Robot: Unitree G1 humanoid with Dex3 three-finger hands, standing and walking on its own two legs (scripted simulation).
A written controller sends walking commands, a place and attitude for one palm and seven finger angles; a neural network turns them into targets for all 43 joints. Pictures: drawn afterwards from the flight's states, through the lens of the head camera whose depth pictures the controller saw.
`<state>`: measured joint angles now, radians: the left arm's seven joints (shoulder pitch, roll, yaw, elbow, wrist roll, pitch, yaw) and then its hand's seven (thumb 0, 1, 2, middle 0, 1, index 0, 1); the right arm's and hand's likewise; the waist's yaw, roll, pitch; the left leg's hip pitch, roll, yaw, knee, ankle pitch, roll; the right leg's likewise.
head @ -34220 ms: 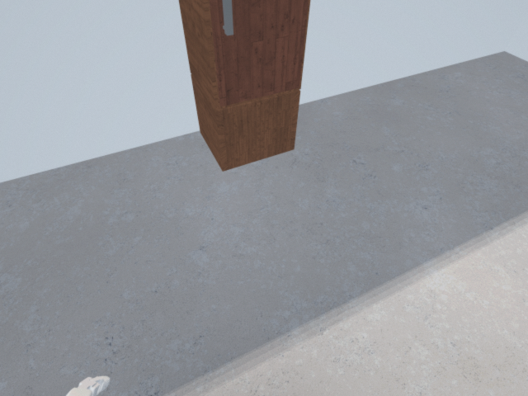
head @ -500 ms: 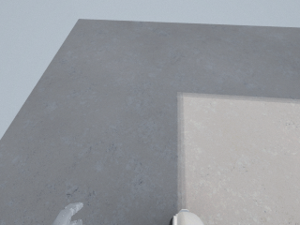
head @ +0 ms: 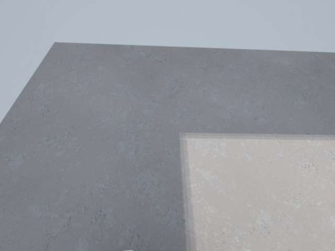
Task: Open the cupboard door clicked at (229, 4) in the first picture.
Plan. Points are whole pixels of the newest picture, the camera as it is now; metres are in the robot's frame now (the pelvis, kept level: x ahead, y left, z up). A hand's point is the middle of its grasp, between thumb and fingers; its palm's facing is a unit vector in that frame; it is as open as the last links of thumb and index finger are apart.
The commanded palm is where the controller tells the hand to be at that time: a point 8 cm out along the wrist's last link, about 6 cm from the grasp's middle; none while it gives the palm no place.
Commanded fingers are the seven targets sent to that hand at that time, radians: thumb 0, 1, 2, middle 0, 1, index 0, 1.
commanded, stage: walk to a spot facing it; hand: left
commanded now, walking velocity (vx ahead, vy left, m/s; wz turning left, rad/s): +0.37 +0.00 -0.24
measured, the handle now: out of the picture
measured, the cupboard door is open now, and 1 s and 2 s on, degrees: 39 39 39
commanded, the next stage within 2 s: turn to face it in 0.20 s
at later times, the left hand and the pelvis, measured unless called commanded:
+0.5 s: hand (134, 193) +0.30 +0.12 -0.15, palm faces +0.00 -0.98 -0.21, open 7.2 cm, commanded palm none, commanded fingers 0.00 0.90 0.90 -0.20 -0.30 -0.20 -0.30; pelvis +0.23 -0.07 +0.02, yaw +0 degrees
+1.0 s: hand (136, 169) +0.38 +0.12 -0.15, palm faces +0.28 -0.91 -0.30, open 7.4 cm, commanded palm none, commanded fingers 0.00 0.90 0.90 -0.20 -0.30 -0.20 -0.30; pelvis +0.33 -0.11 +0.00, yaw +16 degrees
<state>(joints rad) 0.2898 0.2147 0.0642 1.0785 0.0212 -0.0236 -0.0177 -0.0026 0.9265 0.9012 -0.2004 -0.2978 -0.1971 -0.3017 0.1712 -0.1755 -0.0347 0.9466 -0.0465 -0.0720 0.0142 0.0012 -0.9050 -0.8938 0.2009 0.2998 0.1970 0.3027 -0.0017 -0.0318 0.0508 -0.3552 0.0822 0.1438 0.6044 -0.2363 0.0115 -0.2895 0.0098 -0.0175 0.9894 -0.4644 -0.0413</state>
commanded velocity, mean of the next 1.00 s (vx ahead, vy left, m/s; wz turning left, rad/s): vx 0.08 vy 0.00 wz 0.35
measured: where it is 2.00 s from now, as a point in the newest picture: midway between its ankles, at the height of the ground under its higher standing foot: (192, 214)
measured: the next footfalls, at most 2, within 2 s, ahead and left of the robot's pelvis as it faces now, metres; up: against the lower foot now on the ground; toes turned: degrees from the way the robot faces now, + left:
right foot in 0.28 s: +0.25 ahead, -0.16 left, +0.00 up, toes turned -10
left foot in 0.62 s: +0.38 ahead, +0.05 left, +0.00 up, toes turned +12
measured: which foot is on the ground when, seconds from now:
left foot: down 0.00-0.28, up 0.30-0.60, down 0.62-0.96, up 0.98-1.00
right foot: up 0.00-0.26, down 0.28-0.62, up 0.64-0.94, down 0.96-1.00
